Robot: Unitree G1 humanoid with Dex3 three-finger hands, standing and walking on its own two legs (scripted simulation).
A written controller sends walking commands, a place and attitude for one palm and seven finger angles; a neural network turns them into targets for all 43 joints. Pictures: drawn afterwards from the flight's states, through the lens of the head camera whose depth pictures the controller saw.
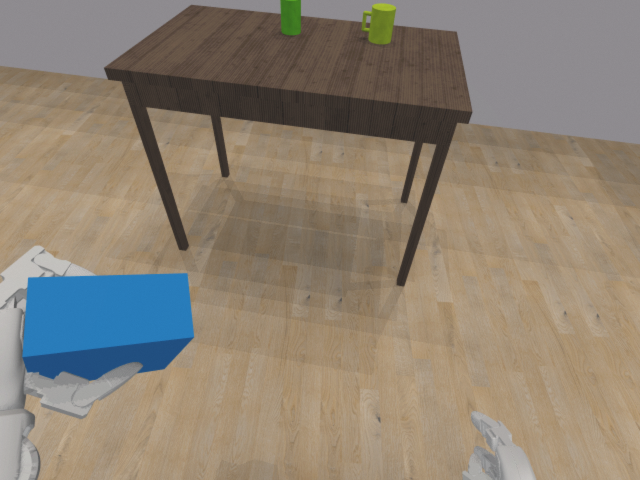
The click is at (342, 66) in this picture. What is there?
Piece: table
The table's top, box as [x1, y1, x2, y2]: [104, 5, 471, 123]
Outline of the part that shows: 104,67 108,79 464,123 468,123 471,114 470,101 457,35 454,31 393,25 391,41 387,44 375,44 367,39 368,32 364,32 361,30 361,22 301,16 301,32 297,35 285,35 280,31 280,14 190,5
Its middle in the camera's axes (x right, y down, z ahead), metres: -0.06 -0.60 +1.24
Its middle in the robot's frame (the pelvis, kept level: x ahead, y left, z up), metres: +1.32 +0.13 -0.01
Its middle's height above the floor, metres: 0.76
